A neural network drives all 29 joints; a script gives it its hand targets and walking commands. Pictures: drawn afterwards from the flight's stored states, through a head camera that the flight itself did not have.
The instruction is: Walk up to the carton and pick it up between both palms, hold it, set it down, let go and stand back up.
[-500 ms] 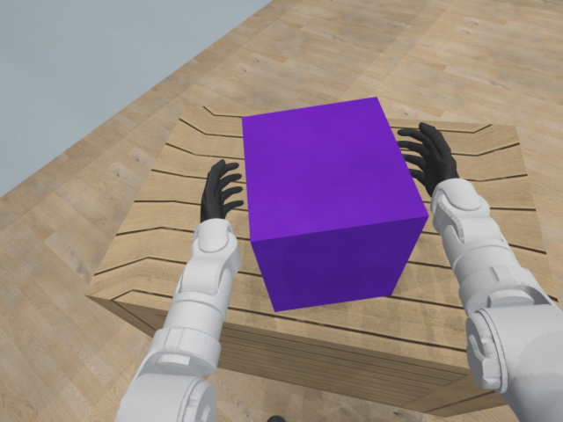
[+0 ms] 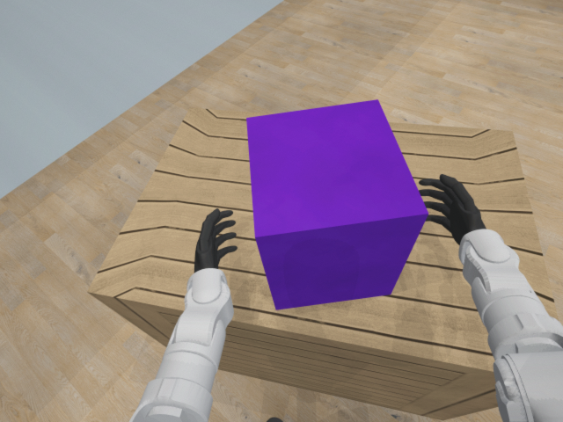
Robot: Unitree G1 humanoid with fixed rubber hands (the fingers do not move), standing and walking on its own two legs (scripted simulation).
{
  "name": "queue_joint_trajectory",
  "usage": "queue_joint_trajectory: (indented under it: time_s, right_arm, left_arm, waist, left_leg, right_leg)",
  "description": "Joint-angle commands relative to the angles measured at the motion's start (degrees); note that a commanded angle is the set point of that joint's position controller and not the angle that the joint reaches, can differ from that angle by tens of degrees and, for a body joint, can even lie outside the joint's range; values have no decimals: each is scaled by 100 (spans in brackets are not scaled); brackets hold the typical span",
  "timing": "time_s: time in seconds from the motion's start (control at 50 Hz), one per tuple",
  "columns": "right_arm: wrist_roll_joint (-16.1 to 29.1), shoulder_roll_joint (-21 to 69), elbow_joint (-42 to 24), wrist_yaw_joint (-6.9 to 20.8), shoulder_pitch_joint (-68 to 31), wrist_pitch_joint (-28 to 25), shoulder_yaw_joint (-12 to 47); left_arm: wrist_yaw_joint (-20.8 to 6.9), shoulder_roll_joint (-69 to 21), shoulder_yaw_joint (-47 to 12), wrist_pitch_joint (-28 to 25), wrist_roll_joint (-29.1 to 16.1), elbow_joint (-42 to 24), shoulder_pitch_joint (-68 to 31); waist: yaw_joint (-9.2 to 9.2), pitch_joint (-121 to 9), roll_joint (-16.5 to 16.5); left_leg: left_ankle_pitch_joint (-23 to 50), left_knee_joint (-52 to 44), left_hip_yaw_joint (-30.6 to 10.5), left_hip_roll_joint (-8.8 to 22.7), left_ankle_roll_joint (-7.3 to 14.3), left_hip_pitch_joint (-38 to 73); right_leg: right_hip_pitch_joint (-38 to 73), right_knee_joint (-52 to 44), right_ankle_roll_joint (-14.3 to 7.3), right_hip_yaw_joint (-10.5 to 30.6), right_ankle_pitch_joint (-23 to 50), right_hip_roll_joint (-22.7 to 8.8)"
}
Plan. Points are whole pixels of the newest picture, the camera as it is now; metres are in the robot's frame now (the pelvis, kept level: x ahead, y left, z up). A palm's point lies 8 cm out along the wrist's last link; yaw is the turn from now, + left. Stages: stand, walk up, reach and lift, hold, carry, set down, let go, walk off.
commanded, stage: set down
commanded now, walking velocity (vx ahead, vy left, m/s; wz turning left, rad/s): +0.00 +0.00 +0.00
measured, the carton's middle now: (323, 212) +0.44 +0.05 +0.00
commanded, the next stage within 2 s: none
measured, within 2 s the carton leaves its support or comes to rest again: neither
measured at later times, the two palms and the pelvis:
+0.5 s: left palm (209, 278) +0.28 +0.19 +0.03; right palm (490, 255) +0.39 -0.18 +0.03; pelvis -0.01 +0.00 +0.00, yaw +0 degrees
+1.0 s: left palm (212, 313) +0.24 +0.18 +0.00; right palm (521, 319) +0.32 -0.23 +0.00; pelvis +0.00 -0.01 +0.00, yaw +1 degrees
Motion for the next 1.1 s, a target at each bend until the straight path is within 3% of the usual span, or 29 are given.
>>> queue_joint_trajectory:
  time_s: [0.0, 0.12, 0.14, 0.16, 0.24, 0.32, 0.34, 0.36, 0.44, 0.48, 0.52, 0.58, 0.6, 0.62, 0.64, 0.66, 0.7, 0.72, 0.76, 0.78, 0.8, 0.82, 0.84, 0.86, 0.92, 0.94, 0.98, 1.0, 1.08]
  right_arm:
    - [892, -1408, -1833, 173, -1532, -490, -63]
    - [944, -1485, -1969, 225, -1034, -566, 40]
    - [976, -1682, -1612, 258, -1466, -556, -191]
    - [939, -1668, -1787, 246, -846, -545, -115]
    - [1019, -1734, -1948, 243, -966, -563, -156]
    - [928, -1512, -1527, 315, -781, -478, -87]
    - [928, -1466, -1773, 323, -1279, -480, -41]
    - [927, -1486, -1501, 315, -758, -462, -45]
    - [932, -1566, -838, 414, -899, -358, -131]
    - [998, -1582, -1000, 473, -40, -457, -20]
    - [911, -1570, -1040, 477, -891, -450, -198]
    - [1050, -1457, -1468, 441, 632, -718, 42]
    - [970, -1672, -1408, 484, -415, -665, -147]
    - [1129, -1486, -1590, 481, 1147, -806, 79]
    - [1066, -1594, -1364, 474, 257, -792, 16]
    - [1036, -1625, -1134, 538, 260, -767, -63]
    - [1116, -1527, -1773, 572, 1077, -937, -6]
    - [931, -1454, -1896, 536, -155, -874, -67]
    - [1087, -1523, -2260, 595, 751, -1015, 33]
    - [1093, -1610, -2015, 620, 206, -996, -110]
    - [1183, -1519, -2394, 614, 1777, -1155, 15]
    - [1030, -1703, -2451, 602, -216, -1114, -341]
    - [1193, -1729, -2003, 669, 1105, -1153, -303]
    - [1125, -1577, -2397, 651, 677, -1146, -244]
    - [1214, -1505, -2311, 641, 1023, -1177, -83]
    - [1115, -1576, -2321, 640, -2, -1126, -316]
    - [1226, -1558, -2227, 660, 1365, -1171, -175]
    - [1304, -1452, -2223, 626, 1739, -1176, 58]
    - [1272, -1626, -2195, 581, 2171, -1210, 29]
  left_arm:
    - [67, 409, -432, -730, -712, -1695, -1609]
    - [77, 590, -330, -789, -649, -1492, -1074]
    - [103, 469, -534, -741, -668, -1498, -1634]
    - [72, 522, -472, -697, -695, -1596, -941]
    - [95, 573, -392, -677, -633, -1459, -1035]
    - [42, 455, -590, -561, -720, -942, -1106]
    - [67, 695, -356, -575, -677, -866, -1584]
    - [19, 615, -443, -545, -645, -851, -1251]
    - [109, 537, -488, -462, -505, -729, -1469]
    - [121, 382, -525, -456, -412, -1361, -525]
    - [108, 626, -377, -430, -427, -1126, -1620]
    - [55, 343, -539, -533, -306, -2017, 45]
    - [36, 584, -479, -497, -425, -1666, -957]
    - [-5, 354, -600, -516, -340, -2127, 670]
    - [35, 619, -392, -556, -260, -1912, -379]
    - [52, 548, -480, -548, -293, -1716, -254]
    - [55, 315, -791, -636, -421, -2453, 619]
    - [84, 847, -409, -672, -450, -2081, -661]
    - [123, 660, -502, -726, -414, -2403, 308]
    - [144, 661, -701, -732, -576, -2356, -340]
    - [114, 332, -898, -806, -561, -2965, 1415]
    - [189, 792, -589, -821, -599, -2509, -533]
    - [185, 474, -901, -801, -614, -2567, 658]
    - [187, 634, -722, -832, -575, -2502, 257]
    - [179, 610, -692, -819, -597, -2263, 603]
    - [216, 802, -579, -823, -690, -1999, -454]
    - [197, 465, -812, -853, -612, -2138, 841]
    - [202, 552, -602, -851, -470, -2373, 1301]
    - [74, 532, -553, -837, -389, -2509, 1631]
  waist:
    - [-445, -3598, -1290]
    - [-323, -3310, -1488]
    - [-538, -3268, -1180]
    - [-568, -3212, -1462]
    - [-451, -2563, -1542]
    - [-651, -2131, -1563]
    - [-461, -2223, -1542]
    - [-660, -2010, -1517]
    - [-679, -1401, -1062]
    - [-658, -1483, -1052]
    - [-647, -1611, -1034]
    - [-834, -1852, -980]
    - [-781, -1839, -1111]
    - [-898, -1831, -1091]
    - [-799, -1548, -946]
    - [-822, -1427, -897]
    - [-965, -1501, -1072]
    - [-617, -1506, -1034]
    - [-701, -1584, -1014]
    - [-815, -1512, -986]
    - [-1035, -1477, -1160]
    - [-743, -1783, -1084]
    - [-1063, -1371, -1057]
    - [-841, -1576, -1049]
    - [-855, -1312, -1213]
    - [-767, -1473, -1162]
    - [-1018, -1154, -1306]
    - [-856, -1190, -1190]
    - [-983, -1036, -1362]
  left_leg:
    - [1610, -252, 188, -257, -163, 1897]
    - [1312, -369, 175, -311, -74, 2015]
    - [936, -430, 147, -306, -148, 1924]
    - [1191, -408, 133, -286, -76, 2156]
    - [872, -516, 149, -318, -47, 2005]
    - [187, -607, 68, -362, 22, 1859]
    - [135, -532, 169, -394, 84, 1595]
    - [199, -556, 166, -425, 78, 1697]
    - [-825, -751, 18, -415, 24, 1514]
    - [-355, -753, -66, -371, -3, 1933]
    - [-799, -761, 5, -446, 66, 1496]
    - [629, -615, -47, -415, 1, 2153]
    - [112, -632, 6, -449, 28, 1852]
    - [806, -622, -113, -403, 39, 2350]
    - [478, -655, 13, -444, 16, 1980]
    - [-44, -671, -82, -458, 37, 1914]
    - [265, -629, -161, -401, 61, 2221]
    - [-200, -592, 50, -446, 123, 1530]
    - [78, -571, 10, -469, 108, 1869]
    - [-136, -573, -3, -439, 93, 1683]
    - [469, -595, -97, -405, 100, 2256]
    - [-71, -539, 59, -392, 105, 1651]
    - [-98, -614, -27, -395, 81, 1988]
    - [-201, -562, -2, -410, 123, 1784]
    - [-224, -594, 140, -432, 225, 1732]
    - [-660, -566, 202, -433, 244, 1403]
    - [-495, -641, 2, -392, 203, 1870]
    - [33, -633, 128, -415, 215, 1893]
    - [263, -673, 118, -444, 198, 2180]
  right_leg:
    - [2003, 433, -531, -776, 379, 482]
    - [2250, 337, -447, -672, 111, 418]
    - [2110, 367, -506, -730, -150, 429]
    - [2321, 410, -437, -737, 149, 461]
    - [2281, 301, -445, -628, -261, 400]
    - [2161, 354, -454, -647, -798, 319]
    - [2184, 382, -458, -561, -1022, 284]
    - [2350, 349, -431, -535, -885, 271]
    - [2115, 350, -511, -541, -1586, 233]
    - [2361, 391, -531, -574, -924, 272]
    - [2182, 412, -501, -506, -1635, 225]
    - [2788, 397, -520, -552, -95, 287]
    - [2398, 362, -502, -528, -782, 296]
    - [2786, 367, -516, -604, 42, 325]
    - [2452, 363, -530, -537, -404, 309]
    - [2314, 328, -538, -501, -929, 260]
    - [2453, 341, -564, -573, -482, 286]
    - [2172, 351, -529, -426, -1305, 209]
    - [2419, 384, -554, -496, -847, 265]
    - [2159, 409, -560, -510, -1160, 264]
    - [2597, 374, -535, -587, -289, 320]
    - [2084, 457, -542, -475, -1116, 287]
    - [2249, 422, -561, -589, -946, 297]
    - [2223, 452, -555, -486, -1125, 278]
    - [2389, 374, -479, -418, -1211, 239]
    - [2059, 448, -495, -388, -1789, 206]
    - [2280, 391, -480, -450, -1331, 247]
    - [2602, 399, -484, -391, -875, 261]
    - [2595, 247, -444, -424, -639, 273]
